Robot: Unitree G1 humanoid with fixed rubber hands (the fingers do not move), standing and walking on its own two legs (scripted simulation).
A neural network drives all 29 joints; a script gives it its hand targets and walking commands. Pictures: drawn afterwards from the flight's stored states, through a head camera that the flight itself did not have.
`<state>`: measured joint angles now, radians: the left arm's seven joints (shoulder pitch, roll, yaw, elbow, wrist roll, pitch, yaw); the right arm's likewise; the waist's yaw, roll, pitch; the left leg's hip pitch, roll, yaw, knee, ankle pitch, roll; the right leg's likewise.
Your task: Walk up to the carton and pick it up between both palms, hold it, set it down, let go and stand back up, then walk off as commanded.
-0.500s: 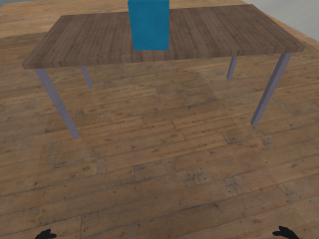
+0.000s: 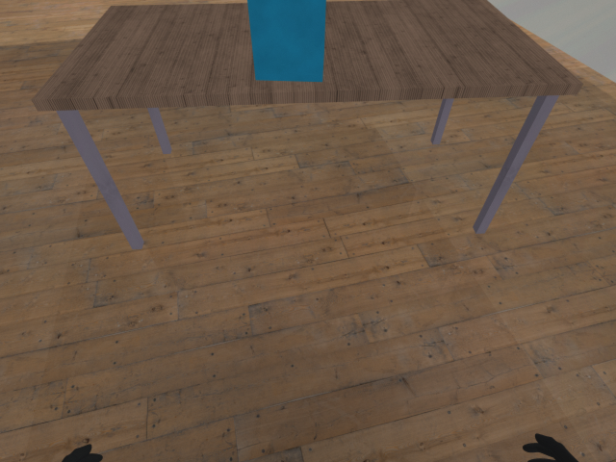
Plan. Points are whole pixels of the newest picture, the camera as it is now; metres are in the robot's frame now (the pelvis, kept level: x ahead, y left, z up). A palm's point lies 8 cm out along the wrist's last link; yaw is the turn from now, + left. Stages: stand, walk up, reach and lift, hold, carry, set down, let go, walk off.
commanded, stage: stand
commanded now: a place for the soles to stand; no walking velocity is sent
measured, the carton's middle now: (290, 22) +1.24 +0.03 +0.06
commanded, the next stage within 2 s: none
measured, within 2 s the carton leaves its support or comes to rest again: neither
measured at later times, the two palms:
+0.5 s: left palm out of the picture +0.13 +0.30 -0.07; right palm out of the picture +0.13 -0.32 -0.07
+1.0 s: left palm out of the picture +0.13 +0.30 -0.07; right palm out of the picture +0.14 -0.33 -0.06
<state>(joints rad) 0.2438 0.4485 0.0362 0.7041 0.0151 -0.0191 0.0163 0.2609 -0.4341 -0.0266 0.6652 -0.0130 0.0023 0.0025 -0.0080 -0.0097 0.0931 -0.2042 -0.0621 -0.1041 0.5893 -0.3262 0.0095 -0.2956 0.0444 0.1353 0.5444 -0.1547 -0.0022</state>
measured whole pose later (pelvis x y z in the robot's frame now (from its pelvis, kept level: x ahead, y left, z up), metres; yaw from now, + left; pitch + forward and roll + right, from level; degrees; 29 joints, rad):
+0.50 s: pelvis +0.02 -0.01 +0.00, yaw +0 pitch -1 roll +1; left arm 0.24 0.40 0.04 0.70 0.01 -0.02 0.01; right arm 0.27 -0.43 -0.03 0.68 -0.01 -0.02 0.01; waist -0.01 0.00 0.02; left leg -0.18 -0.06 -0.12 0.53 -0.33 0.00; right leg -0.31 0.05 0.13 0.55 -0.22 0.00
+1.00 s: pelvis +0.01 -0.01 +0.00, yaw +0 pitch -2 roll +1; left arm 0.24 0.41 0.04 0.71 0.01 -0.02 0.00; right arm 0.22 -0.43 -0.03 0.68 -0.01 -0.03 0.00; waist -0.01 -0.01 0.03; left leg -0.18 -0.06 -0.12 0.53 -0.32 0.00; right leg -0.31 0.05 0.13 0.55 -0.21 0.00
